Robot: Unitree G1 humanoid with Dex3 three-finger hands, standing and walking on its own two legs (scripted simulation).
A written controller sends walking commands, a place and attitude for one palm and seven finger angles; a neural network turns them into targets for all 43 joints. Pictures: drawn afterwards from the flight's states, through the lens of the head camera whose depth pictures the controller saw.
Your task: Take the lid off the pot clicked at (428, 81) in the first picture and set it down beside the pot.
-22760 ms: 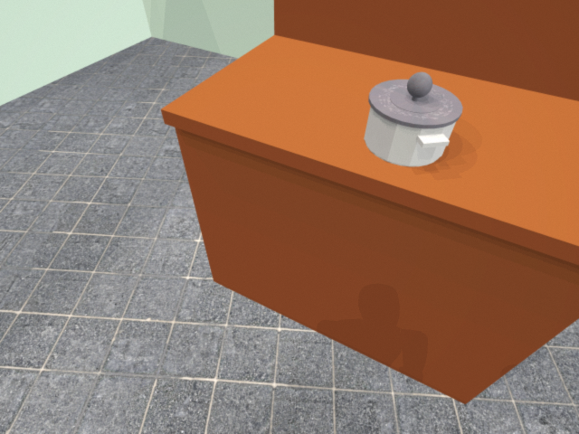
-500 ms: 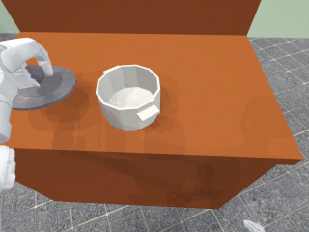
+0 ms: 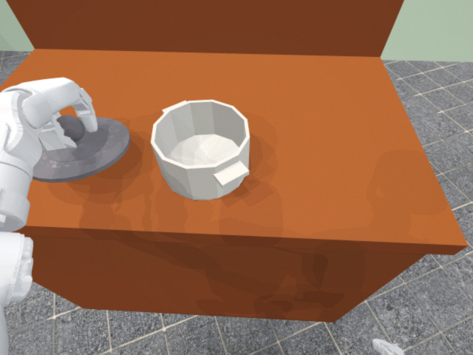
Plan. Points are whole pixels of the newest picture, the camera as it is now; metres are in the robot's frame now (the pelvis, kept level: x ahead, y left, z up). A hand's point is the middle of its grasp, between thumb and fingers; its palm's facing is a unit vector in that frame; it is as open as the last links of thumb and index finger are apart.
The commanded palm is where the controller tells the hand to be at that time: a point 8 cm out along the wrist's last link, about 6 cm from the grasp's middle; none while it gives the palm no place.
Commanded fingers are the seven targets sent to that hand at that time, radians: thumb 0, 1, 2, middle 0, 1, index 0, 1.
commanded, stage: lower the lid onto the table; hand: left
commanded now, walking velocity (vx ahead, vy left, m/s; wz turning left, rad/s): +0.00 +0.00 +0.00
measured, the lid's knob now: (69, 128) +0.46 +0.28 +0.13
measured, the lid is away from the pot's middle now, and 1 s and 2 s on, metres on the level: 0.22 0.23 0.23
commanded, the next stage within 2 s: open the fingers wide in 0.78 s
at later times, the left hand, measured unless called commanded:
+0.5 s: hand (71, 146) +0.43 +0.28 +0.12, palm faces -0.45 -0.09 -0.89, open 7.3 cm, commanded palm +0.45 +0.29 +0.19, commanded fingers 0.00 0.63 1.06 -0.94 -0.94 -0.94 -0.94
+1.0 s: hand (74, 153) +0.44 +0.28 +0.09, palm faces -0.44 -0.04 -0.90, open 7.1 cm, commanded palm +0.45 +0.29 +0.17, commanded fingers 0.00 0.52 0.98 -0.83 -0.93 -0.84 -0.93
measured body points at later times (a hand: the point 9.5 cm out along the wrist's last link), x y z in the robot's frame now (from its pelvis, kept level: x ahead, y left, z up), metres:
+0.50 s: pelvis +0.00 +0.00 +0.00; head +0.05 -0.01 +0.45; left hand +0.45 +0.28 +0.17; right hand +0.07 -0.28 -0.12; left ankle +0.01 +0.08 -0.74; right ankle -0.02 -0.15 -0.74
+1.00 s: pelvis +0.00 +0.00 -0.01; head +0.06 +0.00 +0.44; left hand +0.46 +0.28 +0.15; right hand +0.04 -0.28 -0.13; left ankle +0.01 +0.08 -0.74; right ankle -0.02 -0.15 -0.74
